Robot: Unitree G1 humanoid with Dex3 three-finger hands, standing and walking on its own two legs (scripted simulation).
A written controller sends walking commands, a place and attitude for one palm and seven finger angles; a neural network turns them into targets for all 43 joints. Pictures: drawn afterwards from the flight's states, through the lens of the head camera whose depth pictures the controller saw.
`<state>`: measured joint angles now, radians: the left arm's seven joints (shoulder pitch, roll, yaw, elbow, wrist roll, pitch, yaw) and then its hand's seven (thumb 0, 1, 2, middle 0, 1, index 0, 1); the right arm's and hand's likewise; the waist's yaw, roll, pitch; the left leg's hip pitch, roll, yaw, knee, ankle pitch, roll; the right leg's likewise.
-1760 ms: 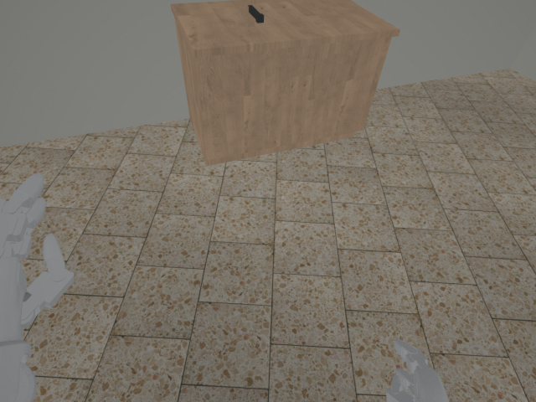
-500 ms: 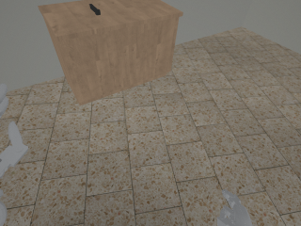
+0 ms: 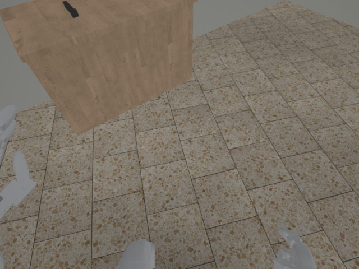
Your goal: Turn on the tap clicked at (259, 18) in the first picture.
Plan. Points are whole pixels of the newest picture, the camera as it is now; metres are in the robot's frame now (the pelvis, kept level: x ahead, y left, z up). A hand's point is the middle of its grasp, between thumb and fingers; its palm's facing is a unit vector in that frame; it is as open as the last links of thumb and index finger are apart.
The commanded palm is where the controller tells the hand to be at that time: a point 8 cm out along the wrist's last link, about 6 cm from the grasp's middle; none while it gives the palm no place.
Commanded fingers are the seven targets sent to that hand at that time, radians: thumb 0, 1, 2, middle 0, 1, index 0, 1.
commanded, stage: walk to a spot facing it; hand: left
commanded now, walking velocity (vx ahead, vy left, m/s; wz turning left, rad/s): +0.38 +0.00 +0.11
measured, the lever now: (74, 13) +1.17 +0.53 +0.01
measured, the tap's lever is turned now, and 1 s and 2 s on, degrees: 0 0 0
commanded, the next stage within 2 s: take the last steps up to it in 1.24 s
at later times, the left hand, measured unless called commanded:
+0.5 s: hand (58, 90) +0.39 +0.23 +0.21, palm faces +0.38 -0.81 -0.44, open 7.5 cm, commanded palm +0.33 +0.28 +0.18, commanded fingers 0.00 0.90 0.90 -0.20 -0.30 -0.20 -0.30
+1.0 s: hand (105, 45) +0.55 +0.18 +0.20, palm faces +0.43 -0.74 -0.53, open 7.4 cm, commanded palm +0.49 +0.23 +0.18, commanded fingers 0.00 0.90 0.90 -0.20 -0.30 -0.20 -0.30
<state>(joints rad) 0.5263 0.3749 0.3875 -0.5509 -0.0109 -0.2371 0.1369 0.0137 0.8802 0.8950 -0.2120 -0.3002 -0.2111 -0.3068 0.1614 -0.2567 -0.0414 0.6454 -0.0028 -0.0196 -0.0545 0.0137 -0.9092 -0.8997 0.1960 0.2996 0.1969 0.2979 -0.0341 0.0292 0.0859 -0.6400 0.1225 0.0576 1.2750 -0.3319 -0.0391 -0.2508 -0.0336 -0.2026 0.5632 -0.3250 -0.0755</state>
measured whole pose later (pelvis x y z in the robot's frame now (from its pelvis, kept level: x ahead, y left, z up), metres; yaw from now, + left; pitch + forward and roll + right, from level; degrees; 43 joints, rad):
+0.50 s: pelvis +0.17 +0.01 +0.00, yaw -1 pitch +0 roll -1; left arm 0.46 0.38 0.40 -0.63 -0.03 -0.25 0.15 0.02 0.88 0.90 -0.21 -0.30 -0.21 -0.31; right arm 0.19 -0.10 0.04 0.59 -0.01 -0.10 -0.03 0.01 -0.90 -0.90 0.20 0.30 0.20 0.30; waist 0.00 0.02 0.08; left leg -0.29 0.12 0.19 0.52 -0.23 0.01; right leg -0.53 -0.12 -0.09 0.99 -0.35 0.03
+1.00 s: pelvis +0.35 -0.06 +0.01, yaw +4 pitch +1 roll +3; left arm 0.54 0.42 0.43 -0.59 -0.03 -0.27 0.17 0.01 0.88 0.89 -0.21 -0.30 -0.21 -0.31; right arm 0.21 -0.27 -0.07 0.57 0.01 -0.03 -0.07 0.01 -0.91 -0.90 0.19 0.30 0.19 0.30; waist -0.02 -0.02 0.09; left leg -0.56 0.09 0.18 0.76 -0.25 -0.02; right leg -0.06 -0.08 -0.24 0.45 -0.40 -0.02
